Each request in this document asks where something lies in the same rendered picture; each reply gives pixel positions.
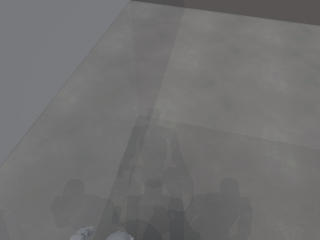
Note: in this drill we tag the robot left hand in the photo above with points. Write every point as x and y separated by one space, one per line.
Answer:
83 233

